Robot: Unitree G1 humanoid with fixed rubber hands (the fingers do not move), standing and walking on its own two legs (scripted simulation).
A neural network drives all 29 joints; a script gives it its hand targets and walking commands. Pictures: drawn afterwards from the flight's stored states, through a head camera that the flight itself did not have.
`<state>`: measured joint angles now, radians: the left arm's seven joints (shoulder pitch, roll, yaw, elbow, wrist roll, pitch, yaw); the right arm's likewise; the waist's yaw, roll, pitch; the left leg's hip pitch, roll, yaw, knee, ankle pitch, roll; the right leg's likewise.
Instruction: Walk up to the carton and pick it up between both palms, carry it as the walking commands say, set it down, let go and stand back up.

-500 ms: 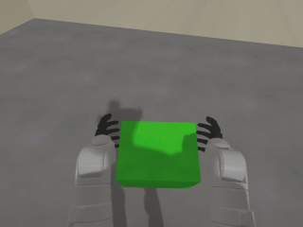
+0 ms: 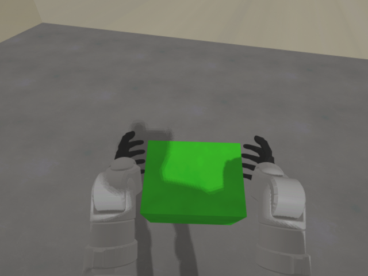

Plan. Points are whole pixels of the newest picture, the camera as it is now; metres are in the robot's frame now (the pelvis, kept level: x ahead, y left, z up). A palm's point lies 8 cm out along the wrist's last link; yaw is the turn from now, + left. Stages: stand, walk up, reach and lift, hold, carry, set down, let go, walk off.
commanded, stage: carry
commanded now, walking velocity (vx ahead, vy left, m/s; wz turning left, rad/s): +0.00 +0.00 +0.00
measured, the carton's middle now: (192, 185) +0.33 +0.00 +0.03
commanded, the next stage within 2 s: hold in 0.44 s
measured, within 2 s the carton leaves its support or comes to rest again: neither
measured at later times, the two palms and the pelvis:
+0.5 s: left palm (125, 175) +0.30 +0.14 +0.09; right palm (257, 178) +0.31 -0.14 +0.09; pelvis -0.01 +0.00 +0.01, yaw +0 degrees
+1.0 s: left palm (120, 186) +0.29 +0.15 +0.07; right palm (258, 193) +0.28 -0.13 +0.08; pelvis -0.02 +0.03 +0.01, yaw -8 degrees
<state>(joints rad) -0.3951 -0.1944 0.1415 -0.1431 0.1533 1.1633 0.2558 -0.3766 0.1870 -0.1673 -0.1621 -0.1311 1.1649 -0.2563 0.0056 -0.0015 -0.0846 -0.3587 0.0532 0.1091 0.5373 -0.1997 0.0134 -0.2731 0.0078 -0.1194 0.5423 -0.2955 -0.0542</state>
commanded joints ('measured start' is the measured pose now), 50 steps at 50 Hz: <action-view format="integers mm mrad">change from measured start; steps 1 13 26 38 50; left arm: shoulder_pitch -401 -438 -47 -321 -552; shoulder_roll -968 -975 -596 -938 -980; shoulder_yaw -549 -545 -302 -495 -299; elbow -12 -3 356 339 597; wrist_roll -347 -350 -57 -155 -65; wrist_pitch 11 28 -394 -432 -448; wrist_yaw -234 -230 -353 -458 -480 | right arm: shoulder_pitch -458 -497 -60 -365 -637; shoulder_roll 915 923 615 892 924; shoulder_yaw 564 559 315 524 302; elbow -36 -25 453 463 739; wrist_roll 359 360 22 107 49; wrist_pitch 13 34 -393 -515 -520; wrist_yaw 242 234 350 468 556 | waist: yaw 1 2 -25 43 65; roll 1 0 -24 33 19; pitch -247 -251 -60 -90 -27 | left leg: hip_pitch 132 132 373 372 309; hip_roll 86 84 -107 -121 -82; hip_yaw -104 -103 -182 -184 -193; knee -50 -49 -97 -140 -221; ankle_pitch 121 121 343 86 -128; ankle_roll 37 35 -24 -30 -27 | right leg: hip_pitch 35 26 124 55 53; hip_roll -135 -136 30 32 54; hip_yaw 137 134 231 271 224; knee -104 -103 -221 -204 -195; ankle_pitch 163 153 414 23 -71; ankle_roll -31 -32 31 -4 5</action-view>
